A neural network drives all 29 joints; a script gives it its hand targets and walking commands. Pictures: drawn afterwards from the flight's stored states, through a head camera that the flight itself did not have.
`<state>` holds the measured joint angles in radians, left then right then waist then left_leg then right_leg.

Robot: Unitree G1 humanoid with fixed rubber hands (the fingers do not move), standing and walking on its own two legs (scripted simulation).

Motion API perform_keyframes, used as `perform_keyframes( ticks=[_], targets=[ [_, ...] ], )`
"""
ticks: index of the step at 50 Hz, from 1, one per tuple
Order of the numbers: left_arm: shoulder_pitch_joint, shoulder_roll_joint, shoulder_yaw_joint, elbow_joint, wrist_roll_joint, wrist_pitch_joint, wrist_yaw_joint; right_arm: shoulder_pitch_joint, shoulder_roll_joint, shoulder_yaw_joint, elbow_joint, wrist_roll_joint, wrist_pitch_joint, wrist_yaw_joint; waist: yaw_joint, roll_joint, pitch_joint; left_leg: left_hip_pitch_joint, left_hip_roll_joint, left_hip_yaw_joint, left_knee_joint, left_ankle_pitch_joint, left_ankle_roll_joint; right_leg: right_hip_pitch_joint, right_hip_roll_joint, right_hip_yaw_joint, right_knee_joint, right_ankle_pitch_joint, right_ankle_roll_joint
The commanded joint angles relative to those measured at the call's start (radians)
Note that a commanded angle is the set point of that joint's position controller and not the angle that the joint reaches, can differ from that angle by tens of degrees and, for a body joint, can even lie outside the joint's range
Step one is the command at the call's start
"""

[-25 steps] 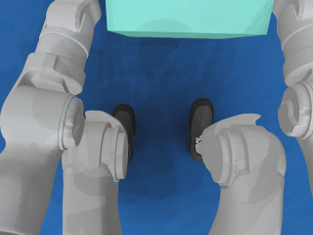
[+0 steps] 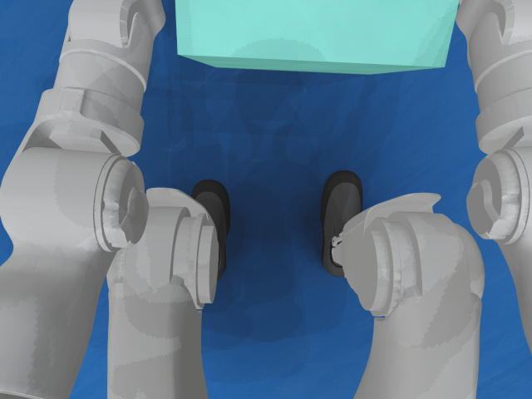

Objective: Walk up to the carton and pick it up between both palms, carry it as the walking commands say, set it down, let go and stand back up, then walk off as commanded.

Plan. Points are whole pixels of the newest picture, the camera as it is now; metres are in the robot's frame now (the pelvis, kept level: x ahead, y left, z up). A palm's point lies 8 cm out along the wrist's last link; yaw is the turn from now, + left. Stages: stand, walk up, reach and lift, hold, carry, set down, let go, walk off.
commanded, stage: reach and lift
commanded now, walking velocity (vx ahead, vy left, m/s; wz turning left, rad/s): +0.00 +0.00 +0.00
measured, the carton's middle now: out of the picture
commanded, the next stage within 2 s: none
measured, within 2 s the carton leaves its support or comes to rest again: leaves its support in 0.14 s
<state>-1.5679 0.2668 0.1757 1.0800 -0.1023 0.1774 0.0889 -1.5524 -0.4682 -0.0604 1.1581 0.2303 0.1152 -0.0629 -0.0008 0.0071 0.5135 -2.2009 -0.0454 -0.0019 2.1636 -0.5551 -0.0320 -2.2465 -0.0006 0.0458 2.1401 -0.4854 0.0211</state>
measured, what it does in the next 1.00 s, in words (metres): stands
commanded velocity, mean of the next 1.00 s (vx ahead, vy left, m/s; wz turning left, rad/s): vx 0.00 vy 0.00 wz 0.00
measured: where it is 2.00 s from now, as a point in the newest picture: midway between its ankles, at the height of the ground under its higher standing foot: (273, 244)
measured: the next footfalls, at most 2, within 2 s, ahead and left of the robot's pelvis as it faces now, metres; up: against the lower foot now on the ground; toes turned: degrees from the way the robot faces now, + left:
none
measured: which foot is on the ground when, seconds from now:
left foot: down 0.00-1.00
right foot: down 0.00-1.00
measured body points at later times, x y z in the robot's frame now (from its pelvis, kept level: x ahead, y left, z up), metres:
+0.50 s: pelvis -0.01 +0.00 +0.00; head +0.36 -0.02 +0.25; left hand +0.57 +0.13 -0.14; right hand +0.57 -0.21 -0.14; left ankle +0.12 +0.12 -0.34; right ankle +0.14 -0.13 -0.34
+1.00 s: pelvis -0.01 -0.01 +0.02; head +0.34 -0.03 +0.29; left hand +0.56 +0.13 -0.09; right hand +0.57 -0.21 -0.10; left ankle +0.12 +0.12 -0.34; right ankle +0.14 -0.13 -0.34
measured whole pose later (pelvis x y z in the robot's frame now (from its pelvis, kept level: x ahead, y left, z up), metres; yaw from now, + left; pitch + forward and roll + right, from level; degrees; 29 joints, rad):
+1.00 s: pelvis -0.01 -0.01 +0.02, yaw +0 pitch +25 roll +3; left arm -1.39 0.16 0.35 0.66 0.01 0.42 0.11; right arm -1.43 -0.36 -0.24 0.80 0.12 0.38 -0.10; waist 0.00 0.01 0.52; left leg -1.97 -0.05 0.00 2.12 -0.58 -0.04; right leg -2.03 0.00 0.05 2.11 -0.51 0.00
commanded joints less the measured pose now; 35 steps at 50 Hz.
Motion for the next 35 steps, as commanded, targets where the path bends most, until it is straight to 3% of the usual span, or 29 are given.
perform_keyframes(
  ticks=[1,2,4,5,7,8,9,11,13,14,16,17,20,21,22,26,27,28,29,30,31,33,34,35],
  targets=[
    [-0.49,-0.933,-0.307,-0.338,-0.122,-0.024,-0.232,-0.608,0.961,0.218,-0.374,0.054,0.001,0.278,-0.046,-0.016,-1.682,0.67,-0.064,0.057,-0.089,0.359,0.007,0.648,0.069,-0.126,-0.051,0.313,-0.024],
    [-0.502,-0.944,-0.329,-0.363,-0.133,-0.023,-0.225,-0.607,0.958,0.231,-0.39,0.061,0.001,0.271,-0.056,-0.019,-1.75,0.716,-0.066,0.058,-0.092,0.391,0.002,0.695,0.069,-0.135,-0.047,0.348,-0.023],
    [-0.503,-0.962,-0.333,-0.396,-0.142,-0.011,-0.215,-0.678,0.97,0.274,-0.502,0.09,0.006,0.267,-0.041,-0.032,-1.891,0.774,-0.072,0.064,-0.092,0.421,0.006,0.773,0.073,-0.14,-0.053,0.38,-0.016],
    [-0.483,-0.959,-0.334,-0.36,-0.134,-0.003,-0.212,-0.69,0.97,0.273,-0.51,0.086,0.01,0.265,-0.028,-0.027,-1.883,0.771,-0.067,0.069,-0.084,0.411,0.007,0.744,0.071,-0.128,-0.057,0.354,-0.018],
    [-0.49,-0.995,-0.326,-0.358,-0.134,0.007,-0.217,-0.693,0.969,0.267,-0.504,0.073,0.021,0.262,-0.055,-0.03,-1.89,0.739,-0.068,0.075,-0.085,0.385,0.007,0.771,0.073,-0.136,-0.063,0.343,-0.023],
    [-0.529,-0.997,-0.353,-0.416,-0.149,0.008,-0.214,-0.673,0.99,0.261,-0.517,0.079,0.029,0.261,-0.063,0.005,-1.958,0.792,-0.068,0.074,-0.1,0.39,0.002,0.779,0.074,-0.146,-0.063,0.352,-0.022],
    [-0.534,-0.996,-0.341,-0.429,-0.14,0.01,-0.212,-0.669,0.992,0.266,-0.509,0.079,0.033,0.259,-0.05,-0.006,-1.965,0.773,-0.071,0.081,-0.099,0.386,0.002,0.791,0.075,-0.139,-0.068,0.353,-0.023],
    [-0.516,-1.026,-0.333,-0.404,-0.131,0.027,-0.217,-0.659,1.013,0.246,-0.497,0.055,0.051,0.264,-0.069,-0.018,-1.966,0.768,-0.071,0.081,-0.114,0.352,0.004,0.802,0.077,-0.145,-0.083,0.322,-0.023],
    [-0.502,-1.061,-0.339,-0.423,-0.135,0.042,-0.218,-0.7,1.008,0.269,-0.586,0.065,0.051,0.26,-0.059,0.006,-2.059,0.813,-0.077,0.087,-0.118,0.376,0.001,0.838,0.081,-0.151,-0.091,0.341,-0.024],
    [-0.497,-1.069,-0.335,-0.445,-0.131,0.047,-0.222,-0.717,1.029,0.275,-0.603,0.063,0.058,0.262,-0.073,-0.022,-2.087,0.815,-0.083,0.078,-0.127,0.381,0.007,0.843,0.087,-0.165,-0.086,0.349,-0.017],
    [-0.531,-1.065,-0.329,-0.438,-0.124,0.058,-0.224,-0.686,1.04,0.251,-0.538,0.052,0.076,0.272,-0.068,-0.019,-2.027,0.79,-0.08,0.08,-0.149,0.329,0.008,0.802,0.085,-0.161,-0.107,0.287,-0.023],
    [-0.523,-1.06,-0.308,-0.428,-0.103,0.064,-0.225,-0.691,1.057,0.239,-0.52,0.043,0.082,0.277,-0.045,-0.013,-1.985,0.774,-0.083,0.084,-0.154,0.29,0.01,0.761,0.085,-0.162,-0.114,0.239,-0.024],
    [-0.534,-1.063,-0.289,-0.446,-0.081,0.086,-0.244,-0.668,1.075,0.219,-0.491,0.015,0.112,0.288,-0.056,-0.021,-1.941,0.727,-0.079,0.098,-0.18,0.213,0.01,0.778,0.083,-0.156,-0.15,0.189,-0.024],
    [-0.523,-1.074,-0.253,-0.368,-0.055,0.097,-0.249,-0.666,1.069,0.177,-0.428,-0.007,0.118,0.298,-0.061,0.001,-1.832,0.674,-0.074,0.096,-0.191,0.156,0.013,0.718,0.081,-0.166,-0.153,0.122,-0.025],
    [-0.519,-1.082,-0.247,-0.36,-0.052,0.104,-0.255,-0.644,1.085,0.174,-0.42,-0.028,0.132,0.303,-0.058,-0.019,-1.814,0.661,-0.078,0.102,-0.199,0.13,0.014,0.712,0.083,-0.159,-0.169,0.099,-0.03],
    [-0.612,-1.085,-0.303,-0.509,-0.083,0.112,-0.267,-0.665,1.127,0.206,-0.503,-0.008,0.148,0.305,-0.06,-0.019,-2.049,0.767,-0.085,0.099,-0.193,0.225,0.008,0.847,0.092,-0.161,-0.162,0.203,-0.032],
    [-0.593,-1.095,-0.307,-0.489,-0.086,0.122,-0.266,-0.689,1.108,0.212,-0.52,-0.005,0.149,0.303,-0.071,-0.017,-2.055,0.756,-0.086,0.098,-0.193,0.221,0.007,0.84,0.091,-0.167,-0.159,0.2,-0.032],
    [-0.601,-1.1,-0.302,-0.508,-0.09,0.131,-0.265,-0.743,1.115,0.222,-0.574,0.015,0.148,0.3,-0.048,-0.002,-2.126,0.801,-0.091,0.101,-0.202,0.229,0.013,0.882,0.094,-0.164,-0.165,0.195,-0.031],
    [-0.58,-1.111,-0.309,-0.467,-0.092,0.142,-0.268,-0.702,1.119,0.207,-0.527,-0.005,0.16,0.302,-0.077,-0.021,-2.074,0.779,-0.092,0.097,-0.212,0.207,0.011,0.846,0.093,-0.175,-0.175,0.175,-0.029],
    [-0.576,-1.115,-0.303,-0.479,-0.086,0.146,-0.27,-0.726,1.12,0.226,-0.581,0.005,0.161,0.298,-0.056,-0.025,-2.12,0.764,-0.09,0.113,-0.197,0.22,0.012,0.881,0.095,-0.165,-0.181,0.195,-0.027],
    [-0.556,-1.121,-0.305,-0.479,-0.084,0.152,-0.274,-0.703,1.128,0.221,-0.541,-0.004,0.168,0.301,-0.053,-0.026,-2.083,0.758,-0.094,0.1,-0.216,0.203,0.014,0.862,0.095,-0.168,-0.175,0.18,-0.031],
    [-0.572,-1.127,-0.327,-0.537,-0.097,0.164,-0.275,-0.703,1.142,0.238,-0.603,0.004,0.183,0.296,-0.069,-0.03,-2.2,0.806,-0.097,0.113,-0.21,0.236,0.01,0.944,0.099,-0.174,-0.18,0.225,-0.026],
    [-0.563,-1.111,-0.317,-0.533,-0.083,0.167,-0.275,-0.694,1.161,0.238,-0.581,0.012,0.189,0.296,-0.039,-0.02,-2.159,0.771,-0.098,0.114,-0.228,0.229,0.012,0.936,0.102,-0.173,-0.183,0.228,-0.027],
    [-0.542,-1.113,-0.298,-0.507,-0.062,0.169,-0.277,-0.653,1.188,0.229,-0.536,-0.007,0.201,0.298,-0.04,-0.039,-2.1,0.743,-0.094,0.118,-0.228,0.208,0.016,0.924,0.102,-0.163,-0.199,0.207,-0.023]
  ],
)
